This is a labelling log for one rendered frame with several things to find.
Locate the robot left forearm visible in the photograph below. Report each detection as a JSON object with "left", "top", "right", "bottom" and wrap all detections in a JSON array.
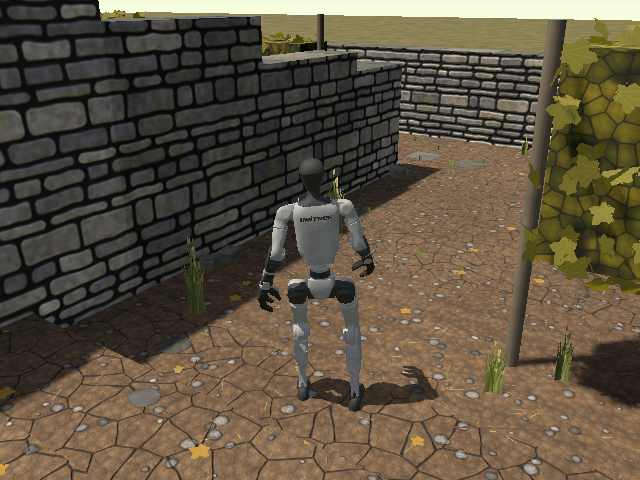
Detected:
[{"left": 259, "top": 246, "right": 280, "bottom": 290}]

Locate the right robot upper arm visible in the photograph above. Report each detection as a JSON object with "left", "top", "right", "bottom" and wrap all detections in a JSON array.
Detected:
[{"left": 335, "top": 199, "right": 367, "bottom": 251}]

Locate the robot head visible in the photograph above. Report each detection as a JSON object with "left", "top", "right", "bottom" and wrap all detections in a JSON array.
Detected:
[{"left": 297, "top": 158, "right": 332, "bottom": 207}]

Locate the humanoid robot torso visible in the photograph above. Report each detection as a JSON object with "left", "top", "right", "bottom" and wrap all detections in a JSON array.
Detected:
[{"left": 292, "top": 195, "right": 339, "bottom": 300}]

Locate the left robot hand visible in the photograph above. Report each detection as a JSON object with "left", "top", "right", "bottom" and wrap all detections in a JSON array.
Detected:
[{"left": 257, "top": 286, "right": 281, "bottom": 312}]

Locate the left robot upper arm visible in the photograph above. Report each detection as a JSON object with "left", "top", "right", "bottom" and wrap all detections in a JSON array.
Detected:
[{"left": 270, "top": 203, "right": 294, "bottom": 261}]

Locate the right robot hand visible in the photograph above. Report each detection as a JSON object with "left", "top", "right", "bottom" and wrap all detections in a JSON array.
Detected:
[{"left": 351, "top": 260, "right": 375, "bottom": 277}]

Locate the robot right forearm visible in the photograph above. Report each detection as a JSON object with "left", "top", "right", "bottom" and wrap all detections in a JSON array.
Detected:
[{"left": 356, "top": 235, "right": 373, "bottom": 264}]

